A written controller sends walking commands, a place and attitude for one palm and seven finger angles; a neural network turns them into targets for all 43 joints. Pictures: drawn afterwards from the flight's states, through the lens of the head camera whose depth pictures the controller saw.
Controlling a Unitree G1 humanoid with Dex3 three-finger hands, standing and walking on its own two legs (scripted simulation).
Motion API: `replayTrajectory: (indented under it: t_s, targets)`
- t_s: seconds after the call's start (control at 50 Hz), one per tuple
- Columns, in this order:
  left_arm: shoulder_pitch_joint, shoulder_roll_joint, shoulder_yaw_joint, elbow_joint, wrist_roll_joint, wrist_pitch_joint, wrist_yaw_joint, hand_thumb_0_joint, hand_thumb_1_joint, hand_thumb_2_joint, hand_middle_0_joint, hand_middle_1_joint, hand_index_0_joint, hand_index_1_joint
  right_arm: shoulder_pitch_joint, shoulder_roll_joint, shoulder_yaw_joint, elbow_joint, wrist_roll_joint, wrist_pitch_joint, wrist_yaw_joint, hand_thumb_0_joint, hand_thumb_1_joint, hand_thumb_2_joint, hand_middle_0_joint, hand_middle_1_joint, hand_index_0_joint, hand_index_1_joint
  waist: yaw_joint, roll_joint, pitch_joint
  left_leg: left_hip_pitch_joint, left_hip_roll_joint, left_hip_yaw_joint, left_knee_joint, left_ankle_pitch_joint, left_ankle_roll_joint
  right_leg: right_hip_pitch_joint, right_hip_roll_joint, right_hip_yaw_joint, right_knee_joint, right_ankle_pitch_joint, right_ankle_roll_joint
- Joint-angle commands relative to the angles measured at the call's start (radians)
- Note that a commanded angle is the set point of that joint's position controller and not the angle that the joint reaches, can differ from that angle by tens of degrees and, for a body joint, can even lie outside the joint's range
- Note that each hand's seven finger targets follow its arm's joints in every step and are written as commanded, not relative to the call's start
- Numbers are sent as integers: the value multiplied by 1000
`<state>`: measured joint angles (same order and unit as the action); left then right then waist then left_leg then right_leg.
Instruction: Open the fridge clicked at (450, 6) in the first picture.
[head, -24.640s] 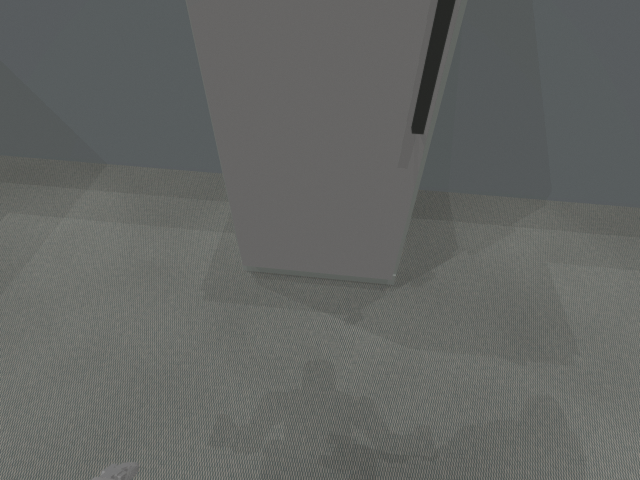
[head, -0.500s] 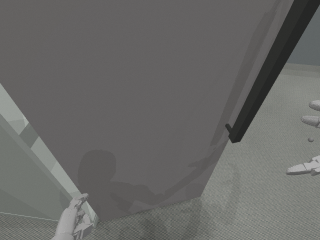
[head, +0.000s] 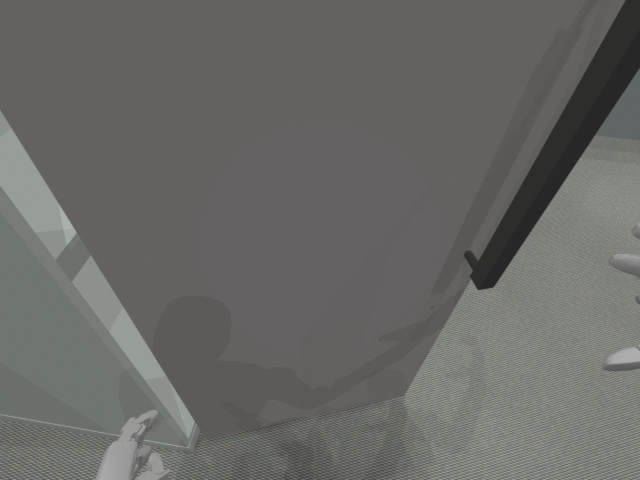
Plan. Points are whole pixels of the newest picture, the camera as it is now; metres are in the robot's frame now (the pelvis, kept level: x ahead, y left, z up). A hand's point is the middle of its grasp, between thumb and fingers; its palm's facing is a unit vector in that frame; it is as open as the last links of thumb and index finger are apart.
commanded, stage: draw the hand back to the body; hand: right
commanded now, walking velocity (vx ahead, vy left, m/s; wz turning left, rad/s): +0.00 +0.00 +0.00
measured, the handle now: (534, 166) +0.43 -0.23 +0.20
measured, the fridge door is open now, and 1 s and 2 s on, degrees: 69 69 69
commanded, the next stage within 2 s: step back with the hand held close in 1.50 s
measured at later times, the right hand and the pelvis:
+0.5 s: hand out of the picture +0.22 -0.31 +0.16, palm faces +0.22 +0.96 -0.18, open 14.3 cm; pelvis -0.01 -0.04 +0.01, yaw -1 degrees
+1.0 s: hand out of the picture +0.21 -0.28 +0.18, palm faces +0.47 +0.80 -0.37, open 10.0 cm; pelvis +0.01 -0.01 +0.02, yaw +1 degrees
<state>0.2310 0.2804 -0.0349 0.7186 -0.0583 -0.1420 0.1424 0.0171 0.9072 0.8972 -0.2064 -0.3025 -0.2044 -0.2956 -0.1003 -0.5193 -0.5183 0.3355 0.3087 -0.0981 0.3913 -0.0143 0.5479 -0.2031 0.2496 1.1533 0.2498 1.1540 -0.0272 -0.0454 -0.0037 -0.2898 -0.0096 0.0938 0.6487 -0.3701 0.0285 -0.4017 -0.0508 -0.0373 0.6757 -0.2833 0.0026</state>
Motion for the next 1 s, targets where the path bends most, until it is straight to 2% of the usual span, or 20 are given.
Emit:
replayTrajectory:
  t_s: [0.0,0.06,0.1,0.14,0.18,0.24,0.3,0.34,0.4,0.42,0.44,0.48,0.5,0.54,0.58,0.66,0.72,0.74,0.86,0.98]
  targets:
    - [-138,145,39,-207,-28,-79,32,0,900,900,-200,-300,-200,-300,-251,-392,-114,-285,101,93,135,0,550,-200,250,1150,250,1150,-8,-38,-297,106,46,-178,-146,379,-56,178,44,62,-68,203,-31]
    - [-126,145,28,-231,-29,-83,20,0,900,900,-200,-300,-200,-300,-134,-410,-154,-275,138,119,195,0,550,-200,250,1150,250,1150,-14,22,-198,87,41,-179,-164,399,-76,153,47,86,-82,211,-32]
    - [-115,138,32,-259,-26,-87,4,0,900,900,-200,-300,-200,-300,-27,-397,-185,-294,143,125,188,0,550,-200,250,1150,250,1150,-31,42,-180,81,37,-162,-157,415,-74,148,46,85,-92,223,-30]
    - [-124,136,33,-281,-25,-94,-13,0,900,900,-200,-300,-200,-300,43,-350,-175,-329,148,138,160,0,550,-200,250,1150,250,1150,-46,4,-159,76,22,-133,-158,380,-53,166,43,77,-111,231,-23]
    - [-122,129,31,-302,-32,-99,-24,0,900,900,-200,-300,-200,-300,96,-287,-138,-383,157,160,137,0,550,-200,250,1150,250,1150,-45,-33,-145,59,2,-92,-161,329,-35,189,39,68,-138,228,-17]
    - [-141,132,28,-306,-31,-106,-25,0,900,900,-200,-300,-200,-300,61,-218,-71,-471,152,187,113,0,550,-200,250,1150,250,1150,-28,-46,-116,36,-18,-71,-185,259,-22,221,28,69,-165,202,-13]
    - [-139,129,23,-301,-29,-119,-17,0,900,900,-200,-300,-200,-300,17,-192,-26,-595,137,182,85,0,550,-200,250,1150,250,1150,-14,-94,-104,11,-32,-50,-209,159,-13,259,24,87,-212,138,-8]
    - [-149,130,16,-283,-20,-127,-5,0,900,900,-200,-300,-200,-300,-53,-185,3,-663,114,168,59,0,477,-235,247,1107,247,1107,1,-108,-90,4,-38,-44,-222,130,-10,284,19,98,-232,96,-6]
    - [-150,126,7,-262,-13,-137,8,0,900,900,-200,-300,-200,-300,-68,-188,1,-701,95,146,31,0,369,-287,244,1044,244,1044,-1,-110,-98,15,-44,-24,-233,99,-11,310,20,122,-277,47,-1]
    - [-178,101,3,-258,46,-147,-9,0,900,900,-200,-300,-200,-300,-104,-241,-26,-801,-76,76,-215,0,332,-305,242,1023,242,1023,-33,-168,10,6,-27,-66,-291,82,1,271,19,144,-324,-51,18]
    - [-176,110,8,-216,55,-152,-8,0,900,900,-200,-300,-200,-300,-6,-158,3,-758,-97,63,-327,0,296,-322,241,1001,241,1001,-15,-171,30,20,-17,-53,-295,69,4,260,11,159,-362,-141,33]
    - [-183,93,9,-194,60,-140,-11,0,900,900,-200,-300,-200,-300,121,-50,46,-726,-135,54,-417,0,224,-357,239,959,239,959,-15,-123,30,61,-19,-47,-295,69,6,255,4,161,-397,-187,35]
    - [-189,90,13,-191,60,-131,-15,0,900,900,-200,-300,-200,-300,142,-43,55,-768,-155,39,-446,0,188,-375,237,938,237,938,-20,-145,-14,90,-14,-54,-301,73,6,278,7,144,-399,-175,28]
    - [-182,92,25,-176,64,-123,-22,0,900,900,-200,-300,-200,-300,207,-52,44,-780,-183,15,-487,0,115,-410,235,895,235,895,-27,-91,-83,144,-13,-57,-318,99,4,309,8,108,-394,-108,16]
    - [-189,82,28,-180,65,-116,-29,0,900,900,-200,-300,-200,-300,214,-33,68,-803,-200,-5,-510,0,43,-445,232,853,232,853,-27,-58,-113,162,-16,-60,-328,102,-2,330,6,95,-407,-87,10]
    - [-205,79,34,-162,63,-98,-34,0,900,900,-200,-300,-200,-300,213,-3,104,-768,-225,-21,-534,0,-102,-515,227,767,227,767,-20,-35,-28,164,-22,-61,-355,105,-3,325,4,81,-436,-73,7]
    - [-217,77,37,-154,64,-88,-34,0,900,900,-200,-300,-200,-300,193,-14,100,-777,-238,-31,-544,0,-211,-567,224,704,224,704,-22,-49,-1,173,-22,-61,-370,109,-3,329,13,67,-438,-49,2]
    - [-222,81,41,-152,66,-87,-33,0,900,900,-200,-300,-200,-300,198,-28,88,-779,-239,-33,-545,0,-248,-585,223,683,223,683,-26,-30,-8,188,-22,-62,-377,125,-1,337,15,63,-432,-14,-1]
    - [-220,69,50,-161,71,-81,-46,0,900,900,-200,-300,-200,-300,358,-34,66,-843,-242,-52,-546,0,-465,-690,215,555,215,555,-49,-80,-46,234,-18,-60,-379,202,1,381,26,25,-389,174,0]
    - [-212,68,66,-171,69,-63,-52,0,900,900,-200,-300,-200,-300,466,-30,49,-848,-229,-59,-537,0,-682,-795,207,427,207,427,-47,2,12,215,-11,-71,-396,253,-10,367,30,-13,-353,227,-17]
